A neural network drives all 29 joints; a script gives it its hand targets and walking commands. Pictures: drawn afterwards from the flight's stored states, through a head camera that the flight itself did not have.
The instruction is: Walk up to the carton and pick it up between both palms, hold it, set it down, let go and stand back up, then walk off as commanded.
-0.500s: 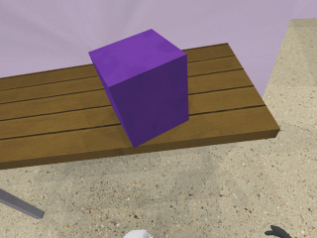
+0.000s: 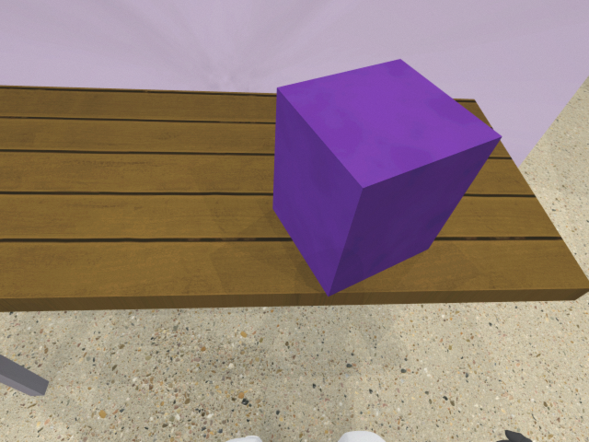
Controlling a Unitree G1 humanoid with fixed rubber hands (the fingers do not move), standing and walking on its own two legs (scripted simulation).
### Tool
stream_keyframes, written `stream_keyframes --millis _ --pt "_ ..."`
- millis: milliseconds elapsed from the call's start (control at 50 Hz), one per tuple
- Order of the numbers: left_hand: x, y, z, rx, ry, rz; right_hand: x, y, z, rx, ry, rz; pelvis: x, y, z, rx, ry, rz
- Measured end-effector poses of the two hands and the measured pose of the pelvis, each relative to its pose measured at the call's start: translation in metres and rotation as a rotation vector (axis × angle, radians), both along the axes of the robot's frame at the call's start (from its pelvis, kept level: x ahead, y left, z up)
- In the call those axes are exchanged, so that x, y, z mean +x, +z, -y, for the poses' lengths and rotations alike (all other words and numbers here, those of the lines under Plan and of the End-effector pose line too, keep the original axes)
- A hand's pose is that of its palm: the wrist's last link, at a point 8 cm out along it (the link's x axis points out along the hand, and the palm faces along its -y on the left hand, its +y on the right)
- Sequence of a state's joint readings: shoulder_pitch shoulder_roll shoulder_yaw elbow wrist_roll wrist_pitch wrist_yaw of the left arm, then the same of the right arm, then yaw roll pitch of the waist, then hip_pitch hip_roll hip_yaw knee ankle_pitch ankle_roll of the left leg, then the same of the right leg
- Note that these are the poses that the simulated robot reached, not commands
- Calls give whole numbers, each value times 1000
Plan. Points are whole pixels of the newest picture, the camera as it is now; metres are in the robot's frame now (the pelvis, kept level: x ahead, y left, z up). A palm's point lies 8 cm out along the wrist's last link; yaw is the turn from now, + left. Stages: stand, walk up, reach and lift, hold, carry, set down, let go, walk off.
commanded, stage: walk up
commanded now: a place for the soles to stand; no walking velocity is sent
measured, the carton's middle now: (363, 180) +0.47 -0.12 +0.08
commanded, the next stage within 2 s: none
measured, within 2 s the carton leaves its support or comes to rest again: neither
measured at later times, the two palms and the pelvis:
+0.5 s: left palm out of the picture +0.06 +0.47 -0.14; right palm out of the picture +0.03 -0.18 -0.08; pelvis -0.02 +0.13 -0.03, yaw +2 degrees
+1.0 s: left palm out of the picture +0.02 +0.36 -0.10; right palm out of the picture +0.03 -0.30 -0.11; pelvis -0.07 +0.02 -0.03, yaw -2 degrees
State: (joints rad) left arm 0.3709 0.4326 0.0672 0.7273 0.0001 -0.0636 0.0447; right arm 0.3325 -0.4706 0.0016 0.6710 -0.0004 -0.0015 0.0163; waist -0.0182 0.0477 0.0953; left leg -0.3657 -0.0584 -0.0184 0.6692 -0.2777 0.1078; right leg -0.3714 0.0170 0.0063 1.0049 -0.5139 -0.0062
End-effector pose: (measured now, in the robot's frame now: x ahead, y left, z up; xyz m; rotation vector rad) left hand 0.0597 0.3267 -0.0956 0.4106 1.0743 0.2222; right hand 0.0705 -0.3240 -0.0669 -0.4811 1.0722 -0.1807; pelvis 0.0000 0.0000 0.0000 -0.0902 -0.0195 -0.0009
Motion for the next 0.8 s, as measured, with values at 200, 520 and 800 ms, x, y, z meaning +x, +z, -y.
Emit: stream_keyframes --millis 200,520,800 --pt "-79 0 -62 93 161 -111 62 -11 -55 2 87 130 -14 -11 -48 70 38 86" --pt "0 -47 -142 -24 98 11 -41 -11 -136 -97 -17 -52 -22 -25 -135 102 40 35" --pt "-1 -50 -87 -59 34 -9 -58 -8 -67 -152 -50 30 -41 -31 -79 123 -17 53"
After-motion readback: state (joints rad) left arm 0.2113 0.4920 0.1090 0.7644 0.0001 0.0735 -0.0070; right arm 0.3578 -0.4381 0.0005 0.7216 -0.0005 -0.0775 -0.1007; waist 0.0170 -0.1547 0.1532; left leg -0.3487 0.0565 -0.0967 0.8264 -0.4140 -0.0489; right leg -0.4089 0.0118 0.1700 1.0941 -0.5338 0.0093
